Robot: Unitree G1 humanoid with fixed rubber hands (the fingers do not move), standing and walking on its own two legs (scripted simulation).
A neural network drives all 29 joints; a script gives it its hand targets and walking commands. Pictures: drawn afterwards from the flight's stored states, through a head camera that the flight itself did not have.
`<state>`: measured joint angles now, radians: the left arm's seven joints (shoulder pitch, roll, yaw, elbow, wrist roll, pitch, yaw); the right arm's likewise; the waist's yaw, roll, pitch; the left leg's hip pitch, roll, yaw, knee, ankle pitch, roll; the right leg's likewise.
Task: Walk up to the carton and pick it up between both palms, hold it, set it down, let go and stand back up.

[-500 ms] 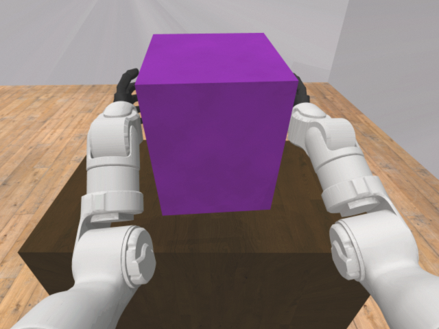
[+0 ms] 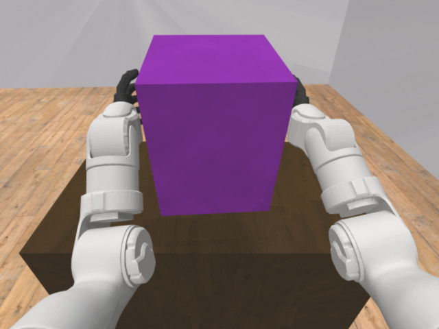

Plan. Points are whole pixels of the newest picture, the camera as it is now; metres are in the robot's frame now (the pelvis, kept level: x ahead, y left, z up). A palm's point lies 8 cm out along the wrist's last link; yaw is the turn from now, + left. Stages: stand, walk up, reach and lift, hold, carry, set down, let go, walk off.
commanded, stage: hold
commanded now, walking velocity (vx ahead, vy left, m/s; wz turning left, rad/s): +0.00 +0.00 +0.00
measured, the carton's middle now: (212, 124) +0.39 +0.00 +0.25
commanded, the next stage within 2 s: none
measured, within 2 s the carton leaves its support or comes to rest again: neither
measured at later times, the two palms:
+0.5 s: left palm (128, 115) +0.38 +0.14 +0.28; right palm (297, 115) +0.37 -0.15 +0.27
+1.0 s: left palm (127, 112) +0.37 +0.15 +0.29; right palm (297, 114) +0.37 -0.15 +0.28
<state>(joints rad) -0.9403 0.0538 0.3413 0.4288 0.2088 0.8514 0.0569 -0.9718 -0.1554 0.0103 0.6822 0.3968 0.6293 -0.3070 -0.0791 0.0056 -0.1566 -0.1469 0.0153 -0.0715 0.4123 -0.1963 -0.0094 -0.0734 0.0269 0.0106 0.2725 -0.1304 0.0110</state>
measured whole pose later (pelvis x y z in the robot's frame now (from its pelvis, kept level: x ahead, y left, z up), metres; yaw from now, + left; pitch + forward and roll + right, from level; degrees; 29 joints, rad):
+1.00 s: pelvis +0.00 +0.00 +0.00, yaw +0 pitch -4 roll -2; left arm -0.95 0.05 0.34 0.43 0.21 0.85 0.06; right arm -0.98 -0.16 0.00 0.70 0.40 0.64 -0.31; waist -0.08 0.00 -0.16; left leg -0.15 0.01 -0.08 0.41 -0.20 -0.01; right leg -0.08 0.03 0.02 0.27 -0.13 0.01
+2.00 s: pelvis +0.00 +0.00 +0.00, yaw +0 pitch -3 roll -2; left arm -0.96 0.05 0.34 0.46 0.21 0.85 0.07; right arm -1.01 -0.16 -0.01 0.74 0.40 0.64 -0.29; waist -0.09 0.00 -0.17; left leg -0.16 0.01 -0.08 0.42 -0.20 -0.01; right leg -0.09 0.03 0.03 0.27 -0.13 0.02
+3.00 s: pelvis +0.00 +0.00 +0.00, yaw +0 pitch -3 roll -2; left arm -0.96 0.05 0.34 0.44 0.21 0.86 0.08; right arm -1.00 -0.17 0.01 0.72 0.42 0.65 -0.30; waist -0.08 0.01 -0.18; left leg -0.16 0.01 -0.08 0.42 -0.20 0.00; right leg -0.08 0.03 0.04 0.27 -0.13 0.02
